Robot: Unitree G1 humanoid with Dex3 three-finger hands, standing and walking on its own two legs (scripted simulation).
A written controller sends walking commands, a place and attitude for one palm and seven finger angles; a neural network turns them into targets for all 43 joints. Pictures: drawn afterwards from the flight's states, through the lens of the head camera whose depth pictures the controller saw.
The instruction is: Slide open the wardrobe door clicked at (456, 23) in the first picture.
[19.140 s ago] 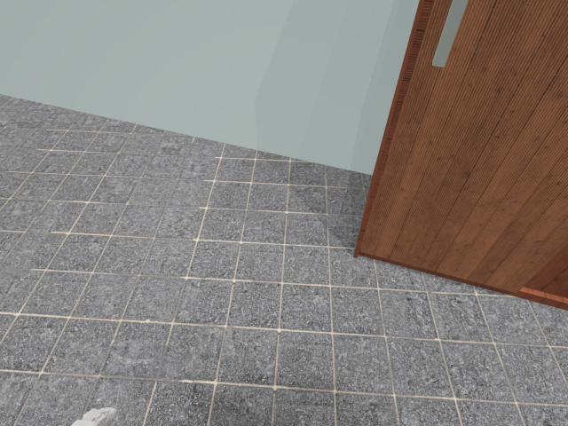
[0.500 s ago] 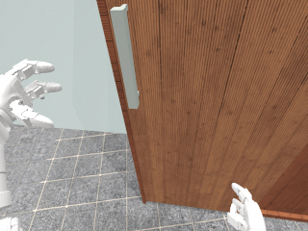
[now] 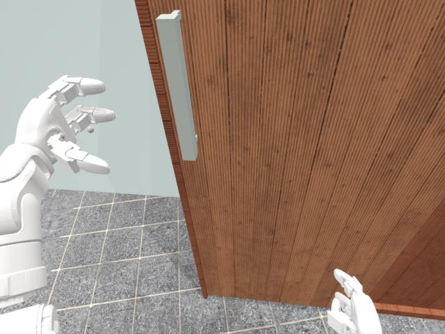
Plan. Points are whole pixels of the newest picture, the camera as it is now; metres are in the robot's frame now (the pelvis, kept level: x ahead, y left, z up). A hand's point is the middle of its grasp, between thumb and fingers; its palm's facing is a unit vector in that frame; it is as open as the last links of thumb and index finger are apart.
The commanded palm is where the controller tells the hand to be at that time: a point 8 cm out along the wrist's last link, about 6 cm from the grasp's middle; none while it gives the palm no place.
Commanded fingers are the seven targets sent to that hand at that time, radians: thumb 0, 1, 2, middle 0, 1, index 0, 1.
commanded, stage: move the hooked fingers beside the handle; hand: left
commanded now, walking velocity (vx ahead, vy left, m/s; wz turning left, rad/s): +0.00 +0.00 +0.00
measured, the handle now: (184, 93) +0.45 +0.12 +0.25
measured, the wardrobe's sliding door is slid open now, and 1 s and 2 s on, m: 0.00 0.00 0.00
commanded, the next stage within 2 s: none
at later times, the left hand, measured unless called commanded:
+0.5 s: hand (121, 114) +0.37 +0.20 +0.26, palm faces +0.02 -1.00 -0.05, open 14.0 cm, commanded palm +0.34 +0.26 +0.26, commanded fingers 0.00 -0.50 0.30 -0.30 -1.20 -0.30 -1.20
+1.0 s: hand (144, 112) +0.40 +0.18 +0.24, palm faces +0.03 -1.00 -0.03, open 14.0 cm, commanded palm +0.36 +0.23 +0.25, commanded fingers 0.00 -0.50 0.30 -0.30 -1.20 -0.30 -1.20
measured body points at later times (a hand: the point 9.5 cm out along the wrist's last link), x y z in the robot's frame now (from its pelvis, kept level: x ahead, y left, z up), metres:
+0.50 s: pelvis +0.00 +0.00 +0.00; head -0.03 -0.03 +0.45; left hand +0.36 +0.26 +0.26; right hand +0.17 -0.24 -0.09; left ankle +0.01 +0.11 -0.74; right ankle -0.03 -0.10 -0.74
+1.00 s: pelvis +0.00 +0.00 +0.00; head -0.02 -0.03 +0.45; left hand +0.39 +0.23 +0.25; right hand +0.18 -0.24 -0.09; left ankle +0.01 +0.11 -0.74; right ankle -0.03 -0.10 -0.74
